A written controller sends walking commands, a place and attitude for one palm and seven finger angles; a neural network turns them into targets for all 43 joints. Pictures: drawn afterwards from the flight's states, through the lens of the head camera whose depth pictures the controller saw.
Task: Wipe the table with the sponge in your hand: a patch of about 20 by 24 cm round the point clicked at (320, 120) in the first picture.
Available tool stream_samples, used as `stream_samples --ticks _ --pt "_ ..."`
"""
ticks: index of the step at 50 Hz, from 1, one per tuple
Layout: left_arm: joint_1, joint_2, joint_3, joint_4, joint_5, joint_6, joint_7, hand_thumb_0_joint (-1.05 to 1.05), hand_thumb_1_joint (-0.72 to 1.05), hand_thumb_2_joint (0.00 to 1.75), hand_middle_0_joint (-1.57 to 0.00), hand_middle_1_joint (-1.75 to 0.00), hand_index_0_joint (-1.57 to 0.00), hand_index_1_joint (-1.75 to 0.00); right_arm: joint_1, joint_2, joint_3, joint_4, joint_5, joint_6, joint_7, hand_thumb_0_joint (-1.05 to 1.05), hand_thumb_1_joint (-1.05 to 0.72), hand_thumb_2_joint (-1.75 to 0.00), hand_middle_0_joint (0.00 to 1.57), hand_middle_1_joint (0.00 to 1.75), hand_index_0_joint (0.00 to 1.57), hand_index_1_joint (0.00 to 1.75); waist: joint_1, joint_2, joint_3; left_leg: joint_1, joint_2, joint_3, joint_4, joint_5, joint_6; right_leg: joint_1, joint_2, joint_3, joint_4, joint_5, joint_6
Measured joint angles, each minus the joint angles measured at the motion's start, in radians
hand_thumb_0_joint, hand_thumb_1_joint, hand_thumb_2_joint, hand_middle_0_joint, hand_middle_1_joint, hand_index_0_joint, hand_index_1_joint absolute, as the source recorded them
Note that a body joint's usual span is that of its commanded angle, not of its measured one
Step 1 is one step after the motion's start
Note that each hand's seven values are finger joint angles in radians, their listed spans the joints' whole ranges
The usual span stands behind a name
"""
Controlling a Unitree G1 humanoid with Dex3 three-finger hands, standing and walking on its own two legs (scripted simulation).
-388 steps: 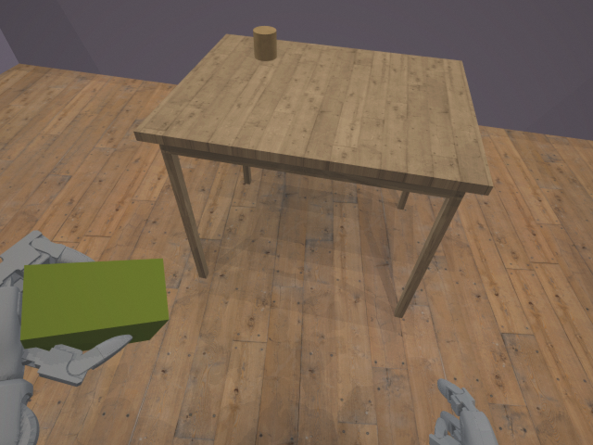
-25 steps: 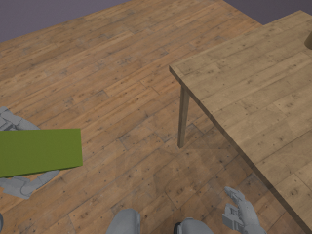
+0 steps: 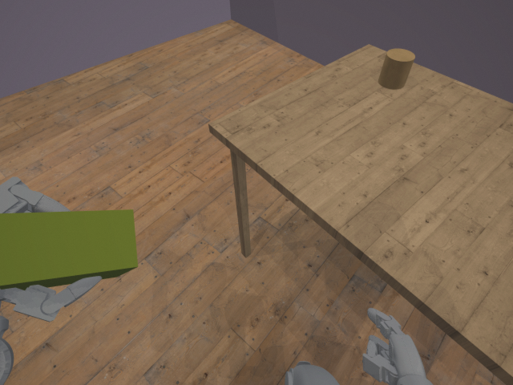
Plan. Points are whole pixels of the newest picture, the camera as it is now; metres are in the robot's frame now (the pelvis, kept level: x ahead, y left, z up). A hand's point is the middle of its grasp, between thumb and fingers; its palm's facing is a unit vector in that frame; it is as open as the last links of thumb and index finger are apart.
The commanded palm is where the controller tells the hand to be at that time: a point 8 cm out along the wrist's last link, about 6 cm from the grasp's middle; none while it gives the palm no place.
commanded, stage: turn to face it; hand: left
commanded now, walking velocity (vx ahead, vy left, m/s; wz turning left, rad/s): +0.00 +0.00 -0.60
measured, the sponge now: (88, 249) +0.22 +0.22 +0.17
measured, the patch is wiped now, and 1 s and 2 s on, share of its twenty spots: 0.00 0.00 0.00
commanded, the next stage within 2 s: none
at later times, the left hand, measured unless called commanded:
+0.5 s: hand (170, 256) +0.21 +0.11 +0.19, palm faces +0.11 -0.86 -0.50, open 10.0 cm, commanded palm +0.17 +0.17 +0.19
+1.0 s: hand (305, 315) +0.17 -0.02 +0.19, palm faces -0.20 -0.83 -0.53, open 10.0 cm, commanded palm +0.15 +0.05 +0.19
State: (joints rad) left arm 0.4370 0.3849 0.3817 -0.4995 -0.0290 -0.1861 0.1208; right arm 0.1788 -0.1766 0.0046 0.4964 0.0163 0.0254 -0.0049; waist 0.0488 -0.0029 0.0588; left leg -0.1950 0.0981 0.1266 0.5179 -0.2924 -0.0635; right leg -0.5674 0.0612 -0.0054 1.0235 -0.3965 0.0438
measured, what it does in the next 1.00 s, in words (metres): walks backwards, turning right: right foot, then left foot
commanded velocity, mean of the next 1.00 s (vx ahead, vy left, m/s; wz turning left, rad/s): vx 0.00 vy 0.00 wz -0.60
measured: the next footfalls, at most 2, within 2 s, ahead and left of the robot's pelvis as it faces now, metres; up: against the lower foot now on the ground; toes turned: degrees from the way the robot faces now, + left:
right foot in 0.10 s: +0.08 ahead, -0.13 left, +0.00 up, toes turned -9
left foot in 0.48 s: +0.01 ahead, +0.08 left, +0.00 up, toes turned -14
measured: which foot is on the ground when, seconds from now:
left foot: down 0.00-0.12, up 0.14-0.46, down 0.48-0.76, up 0.78-1.00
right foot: up 0.00-0.08, down 0.10-0.52, up 0.54-0.72, down 0.74-1.00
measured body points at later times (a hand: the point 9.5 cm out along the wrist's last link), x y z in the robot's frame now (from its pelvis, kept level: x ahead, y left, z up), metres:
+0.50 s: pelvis -0.07 -0.05 +0.00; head -0.03 -0.06 +0.45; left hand +0.20 +0.16 +0.21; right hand +0.01 -0.35 -0.09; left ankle -0.03 +0.09 -0.73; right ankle +0.04 -0.13 -0.73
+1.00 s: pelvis -0.14 -0.08 +0.00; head -0.11 -0.13 +0.45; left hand +0.17 +0.02 +0.21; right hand -0.15 -0.38 -0.10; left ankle -0.07 +0.05 -0.68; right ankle -0.11 -0.18 -0.73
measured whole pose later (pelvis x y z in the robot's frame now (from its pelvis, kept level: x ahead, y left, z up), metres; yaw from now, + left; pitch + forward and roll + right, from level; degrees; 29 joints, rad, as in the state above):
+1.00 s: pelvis -0.14 -0.08 +0.00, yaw -36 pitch +0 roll +2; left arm 0.55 0.43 0.41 -0.61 -0.06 -0.21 0.14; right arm 0.15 -0.24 -0.01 0.56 0.01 0.07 0.00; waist -0.01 -0.01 0.11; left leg -0.42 0.04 0.04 0.93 -0.46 -0.09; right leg -0.39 0.07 0.04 0.52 -0.13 -0.09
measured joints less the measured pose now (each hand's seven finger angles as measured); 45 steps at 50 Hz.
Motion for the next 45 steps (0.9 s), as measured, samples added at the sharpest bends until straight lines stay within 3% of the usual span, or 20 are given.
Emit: stream_samples --ticks 4,5,6,7,9,12,17,23,25,26,28,31,33,36,37,38,39,41,43,45 --pt "0.009 -0.011 -0.001 0.000 0.000 0.008 0.013 -0.01 -0.50 1.01 -0.74 -1.33 -0.77 -1.33 0.031 0.011 0.022 0.007 0.006 -0.042 0.008 0.00 -0.90 -0.90 0.20 0.30 0.21 0.30 0.018 0.053 0.026 -0.011 0.093 0.037 0.077 -0.039 -0.045 0.152 -0.070 -0.049 -0.253 0.015 0.016" --pt "-0.001 -0.002 0.000 -0.003 0.003 0.009 0.014 -0.01 -0.50 1.01 -0.74 -1.33 -0.77 -1.33 0.038 0.012 0.026 0.007 0.006 -0.053 0.009 0.00 -0.90 -0.90 0.20 0.30 0.21 0.30 0.017 0.056 0.036 -0.028 0.113 0.038 0.121 -0.058 -0.056 0.197 -0.079 -0.058 -0.333 0.069 0.008" --pt "-0.025 -0.002 -0.002 -0.002 0.007 0.007 0.014 -0.01 -0.50 1.01 -0.74 -1.33 -0.77 -1.33 0.034 0.008 0.026 0.015 0.007 -0.061 0.011 0.00 -0.90 -0.90 0.20 0.30 0.21 0.30 0.013 0.071 0.058 -0.052 0.141 0.026 0.179 -0.079 -0.049 0.202 -0.061 -0.074 -0.350 0.121 -0.032" --pt "-0.051 -0.005 -0.007 0.000 0.010 0.004 0.015 -0.01 -0.50 1.01 -0.74 -1.33 -0.77 -1.33 0.022 0.001 0.025 0.030 0.005 -0.062 0.010 0.00 -0.90 -0.90 0.20 0.30 0.21 0.30 0.002 0.077 0.080 -0.092 0.139 -0.013 0.265 -0.141 -0.039 0.190 -0.048 -0.082 -0.331 0.133 -0.069" --pt "-0.072 -0.012 -0.012 -0.007 0.000 0.002 0.016 -0.01 -0.50 1.01 -0.74 -1.33 -0.77 -1.33 -0.012 -0.016 0.019 0.065 0.004 -0.043 0.010 0.01 -0.90 -0.90 0.20 0.30 0.21 0.30 -0.013 0.061 0.109 -0.176 0.075 -0.087 0.463 -0.216 -0.030 0.165 -0.037 -0.066 -0.319 0.137 -0.110" --pt "-0.012 -0.009 0.000 -0.053 -0.019 -0.002 0.018 -0.01 -0.50 1.01 -0.74 -1.33 -0.77 -1.33 -0.045 -0.040 0.004 0.081 -0.004 -0.006 0.008 0.01 -0.90 -0.90 0.20 0.30 0.21 0.30 -0.047 0.036 0.127 -0.253 -0.002 -0.121 0.634 -0.177 -0.031 0.161 -0.013 -0.024 -0.379 0.188 -0.123" --pt "0.101 0.048 0.033 -0.120 -0.030 -0.025 0.018 -0.01 -0.50 1.01 -0.74 -1.33 -0.77 -1.33 -0.027 -0.072 -0.031 0.067 -0.008 0.024 0.003 0.01 -0.91 -0.90 0.20 0.30 0.20 0.30 -0.075 -0.003 0.089 -0.231 -0.058 -0.095 0.467 -0.171 -0.028 0.167 0.019 0.037 -0.491 0.276 -0.135" --pt "0.108 0.066 0.056 -0.110 -0.027 -0.027 0.022 -0.01 -0.50 1.01 -0.74 -1.33 -0.77 -1.33 0.002 -0.105 -0.041 0.051 -0.001 0.042 0.003 0.01 -0.91 -0.90 0.19 0.30 0.20 0.29 -0.059 -0.037 0.016 -0.105 -0.090 -0.077 0.128 -0.171 0.005 0.138 0.049 0.098 -0.548 0.345 -0.132" --pt "0.085 0.055 0.048 -0.094 -0.025 -0.021 0.018 -0.01 -0.50 1.01 -0.74 -1.33 -0.77 -1.33 0.003 -0.102 -0.039 0.046 -0.002 0.042 0.000 0.01 -0.91 -0.90 0.19 0.30 0.20 0.29 -0.052 -0.049 0.007 -0.064 -0.090 -0.062 0.023 -0.086 0.025 0.118 0.057 0.114 -0.529 0.337 -0.120" --pt "0.072 0.045 0.043 -0.081 -0.023 -0.020 0.013 -0.01 -0.50 1.01 -0.74 -1.33 -0.77 -1.33 0.002 -0.097 -0.037 0.042 -0.004 0.041 -0.004 0.01 -0.91 -0.90 0.19 0.30 0.20 0.29 -0.045 -0.053 0.009 -0.059 -0.082 -0.047 0.008 -0.019 0.035 0.102 0.064 0.121 -0.491 0.267 -0.100" --pt "0.047 0.027 0.034 -0.061 -0.008 -0.009 0.009 -0.01 -0.50 1.01 -0.74 -1.33 -0.77 -1.33 0.005 -0.079 -0.035 0.030 -0.004 0.028 -0.015 0.01 -0.91 -0.90 0.19 0.30 0.20 0.29 -0.033 -0.045 0.017 -0.055 -0.056 -0.024 0.019 0.033 0.043 0.042 0.062 0.086 -0.280 0.102 -0.050" --pt "0.035 0.001 0.016 -0.028 0.002 -0.004 0.006 -0.01 -0.50 1.01 -0.74 -1.33 -0.77 -1.33 0.019 -0.041 -0.027 0.024 0.002 0.001 -0.016 0.01 -0.91 -0.90 0.19 0.30 0.20 0.29 -0.020 -0.013 0.015 -0.044 -0.010 -0.010 0.041 0.003 0.022 0.012 0.012 0.017 -0.029 -0.005 -0.009" --pt "0.039 -0.020 0.000 -0.020 0.001 0.004 0.011 -0.01 -0.50 1.01 -0.74 -1.33 -0.77 -1.33 0.027 -0.023 -0.010 0.023 0.006 -0.018 -0.009 0.01 -0.91 -0.90 0.20 0.30 0.20 0.29 -0.002 0.016 0.015 -0.038 0.032 0.009 0.053 -0.008 0.002 0.061 -0.032 -0.025 -0.074 -0.038 0.006" --pt "0.022 -0.022 -0.013 -0.019 0.003 0.011 0.015 -0.01 -0.50 1.01 -0.74 -1.33 -0.77 -1.34 0.035 0.004 0.018 0.017 0.002 -0.051 0.002 0.01 -0.90 -0.90 0.20 0.30 0.20 0.30 0.013 0.047 0.031 -0.050 0.093 0.030 0.110 -0.033 -0.029 0.181 -0.073 -0.063 -0.265 -0.010 0.016" --pt "0.006 -0.012 -0.013 -0.020 0.004 0.010 0.015 -0.01 -0.50 1.01 -0.74 -1.33 -0.77 -1.34 0.037 0.012 0.026 0.014 0.002 -0.061 0.006 0.01 -0.90 -0.90 0.20 0.30 0.20 0.30 0.013 0.050 0.038 -0.066 0.110 0.031 0.147 -0.048 -0.041 0.223 -0.080 -0.070 -0.339 0.046 0.009" --pt "-0.019 -0.011 -0.015 -0.017 0.009 0.006 0.015 -0.01 -0.50 1.01 -0.74 -1.33 -0.77 -1.34 0.028 0.013 0.031 0.018 0.002 -0.067 0.009 0.01 -0.90 -0.90 0.20 0.30 0.20 0.30 0.010 0.067 0.056 -0.085 0.136 0.020 0.193 -0.064 -0.039 0.225 -0.061 -0.083 -0.352 0.100 -0.026" --pt "-0.043 -0.012 -0.019 -0.013 0.010 0.003 0.015 -0.01 -0.50 1.01 -0.74 -1.33 -0.77 -1.34 0.013 0.011 0.034 0.028 0.001 -0.066 0.011 0.01 -0.90 -0.90 0.20 0.30 0.21 0.30 -0.001 0.075 0.073 -0.118 0.132 -0.015 0.262 -0.125 -0.033 0.212 -0.049 -0.090 -0.334 0.113 -0.061" --pt "-0.060 -0.014 -0.020 -0.019 -0.003 0.001 0.013 -0.01 -0.50 1.01 -0.74 -1.33 -0.77 -1.33 -0.020 0.003 0.035 0.053 -0.001 -0.045 0.011 0.01 -0.90 -0.90 0.20 0.30 0.21 0.30 -0.015 0.062 0.096 -0.191 0.072 -0.086 0.444 -0.199 -0.026 0.188 -0.040 -0.074 -0.323 0.116 -0.105" --pt "-0.025 -0.012 -0.009 -0.045 -0.018 -0.003 0.013 -0.01 -0.50 1.01 -0.74 -1.33 -0.77 -1.33 -0.045 -0.008 0.032 0.064 -0.006 -0.016 0.012 0.01 -0.90 -0.90 0.20 0.30 0.21 0.30 -0.034 0.046 0.105 -0.243 0.018 -0.116 0.576 -0.185 -0.028 0.181 -0.026 -0.045 -0.357 0.143 -0.119" --pt "0.030 -0.001 0.003 -0.072 -0.027 -0.011 0.012 -0.01 -0.50 1.01 -0.74 -1.33 -0.77 -1.33 -0.051 -0.020 0.021 0.064 -0.009 0.010 0.012 0.01 -0.90 -0.90 0.20 0.30 0.21 0.30 -0.052 0.034 0.100 -0.263 -0.016 -0.119 0.603 -0.166 -0.030 0.184 -0.012 -0.020 -0.406 0.183 -0.121"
